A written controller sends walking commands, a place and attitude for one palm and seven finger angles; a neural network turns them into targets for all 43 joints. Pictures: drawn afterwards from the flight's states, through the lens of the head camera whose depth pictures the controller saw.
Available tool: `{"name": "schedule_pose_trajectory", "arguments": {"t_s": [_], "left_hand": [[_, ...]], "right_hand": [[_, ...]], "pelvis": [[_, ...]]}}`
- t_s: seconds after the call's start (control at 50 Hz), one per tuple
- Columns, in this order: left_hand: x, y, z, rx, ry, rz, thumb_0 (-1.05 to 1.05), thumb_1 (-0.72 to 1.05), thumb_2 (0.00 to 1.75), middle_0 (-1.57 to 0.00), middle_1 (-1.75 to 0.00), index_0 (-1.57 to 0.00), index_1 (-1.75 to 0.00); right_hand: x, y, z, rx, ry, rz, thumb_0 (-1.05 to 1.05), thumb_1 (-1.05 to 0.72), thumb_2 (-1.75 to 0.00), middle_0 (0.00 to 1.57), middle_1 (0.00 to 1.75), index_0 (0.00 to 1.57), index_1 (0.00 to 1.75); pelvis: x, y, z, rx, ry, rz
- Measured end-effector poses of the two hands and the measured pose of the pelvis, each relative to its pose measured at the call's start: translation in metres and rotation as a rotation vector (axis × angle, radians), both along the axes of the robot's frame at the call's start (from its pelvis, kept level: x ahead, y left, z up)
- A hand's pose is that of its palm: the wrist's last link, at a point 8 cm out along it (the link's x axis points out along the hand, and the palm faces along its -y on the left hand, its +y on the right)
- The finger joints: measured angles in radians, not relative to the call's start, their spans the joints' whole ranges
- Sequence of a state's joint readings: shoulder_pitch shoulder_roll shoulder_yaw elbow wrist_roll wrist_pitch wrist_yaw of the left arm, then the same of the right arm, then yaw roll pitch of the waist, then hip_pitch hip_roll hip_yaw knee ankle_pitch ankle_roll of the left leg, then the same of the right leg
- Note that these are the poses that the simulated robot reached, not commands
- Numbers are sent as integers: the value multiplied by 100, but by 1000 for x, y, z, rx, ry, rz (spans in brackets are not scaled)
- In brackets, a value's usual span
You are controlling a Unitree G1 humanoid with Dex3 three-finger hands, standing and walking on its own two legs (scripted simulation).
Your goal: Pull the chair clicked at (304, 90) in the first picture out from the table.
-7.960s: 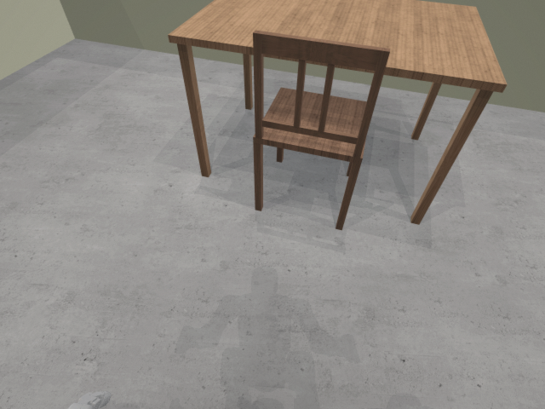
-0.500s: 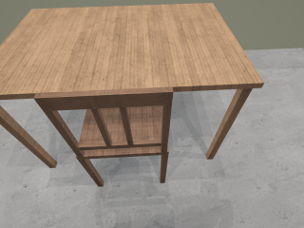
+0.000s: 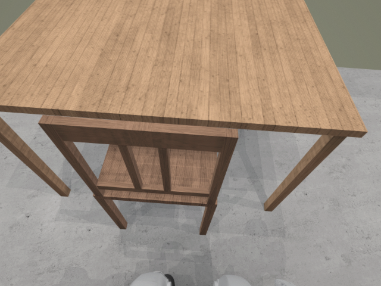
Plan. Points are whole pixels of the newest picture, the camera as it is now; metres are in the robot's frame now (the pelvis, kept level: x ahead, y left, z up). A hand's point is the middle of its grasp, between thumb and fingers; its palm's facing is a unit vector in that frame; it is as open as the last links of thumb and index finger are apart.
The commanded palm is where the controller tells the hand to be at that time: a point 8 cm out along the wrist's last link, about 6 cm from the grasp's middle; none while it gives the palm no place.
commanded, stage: come to a stop and stand still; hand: left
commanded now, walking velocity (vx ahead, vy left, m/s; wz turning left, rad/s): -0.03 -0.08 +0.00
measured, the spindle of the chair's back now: (132, 167) +0.40 +0.20 -0.11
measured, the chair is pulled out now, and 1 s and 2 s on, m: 0.00 0.00 0.00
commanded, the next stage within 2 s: look again from close up in 0.54 s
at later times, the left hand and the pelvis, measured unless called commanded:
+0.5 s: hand out of the picture +0.04 +0.14 -0.16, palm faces +0.02 -0.98 -0.22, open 7.3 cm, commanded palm none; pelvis -0.02 -0.04 +0.00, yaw +1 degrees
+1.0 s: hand out of the picture +0.02 +0.15 -0.17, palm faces +0.00 -0.99 -0.17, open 7.3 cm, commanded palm none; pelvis +0.02 -0.02 +0.01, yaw +0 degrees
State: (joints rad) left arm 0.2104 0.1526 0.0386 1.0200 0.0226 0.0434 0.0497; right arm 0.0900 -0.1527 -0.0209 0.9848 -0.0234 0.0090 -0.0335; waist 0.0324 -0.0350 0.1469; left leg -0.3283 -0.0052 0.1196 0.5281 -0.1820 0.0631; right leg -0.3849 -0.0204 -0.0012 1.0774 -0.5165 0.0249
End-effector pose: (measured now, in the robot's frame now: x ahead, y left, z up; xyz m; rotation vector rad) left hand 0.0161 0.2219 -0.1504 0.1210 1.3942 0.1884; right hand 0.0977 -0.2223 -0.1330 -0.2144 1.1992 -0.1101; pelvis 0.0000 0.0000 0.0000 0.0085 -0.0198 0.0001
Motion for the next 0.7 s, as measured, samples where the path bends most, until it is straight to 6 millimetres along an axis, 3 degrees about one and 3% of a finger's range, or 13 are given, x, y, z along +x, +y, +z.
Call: {"name": "schedule_pose_trajectory", "arguments": {"t_s": [0.08,0.18,0.26,0.38,0.56,0.7], "left_hand": [[13,11,10,58,-54,-16,0,92,90,-20,-30,-20,-30],[6,7,18,121,-88,-47,0,92,90,-20,-30,-20,-30],[2,-5,20,113,-128,-56,0,91,90,-20,-30,-20,-30],[14,-24,13,46,-190,-69,0,91,90,-20,-30,-20,-30],[5,-28,16,25,-156,-90,0,92,90,-21,-30,-21,-30],[-8,-25,13,12,-76,-81,0,91,90,-20,-30,-20,-30]], "right_hand": [[2,-1,-5,34,-4,7,0,-91,-89,20,30,20,30],[-6,-17,-18,81,-34,-33,0,-91,-89,20,30,20,30],[-23,-32,-14,72,-51,-62,0,-91,-89,20,30,20,30],[-58,-46,-5,28,-14,-75,0,-91,-89,20,30,20,30],[-108,-45,-1,24,124,-92,0,-91,-90,20,30,20,30],[-122,-35,0,33,191,-114,0,-91,-90,20,30,20,30]], "pelvis": [[-6,-9,-1,1,13,0],[-9,-24,-8,2,11,-13],[-7,-29,-7,-22,-19,15],[-9,-34,-5,-10,-40,14],[-15,-37,3,-13,-2,11],[-4,-33,5,-14,9,2]]}}
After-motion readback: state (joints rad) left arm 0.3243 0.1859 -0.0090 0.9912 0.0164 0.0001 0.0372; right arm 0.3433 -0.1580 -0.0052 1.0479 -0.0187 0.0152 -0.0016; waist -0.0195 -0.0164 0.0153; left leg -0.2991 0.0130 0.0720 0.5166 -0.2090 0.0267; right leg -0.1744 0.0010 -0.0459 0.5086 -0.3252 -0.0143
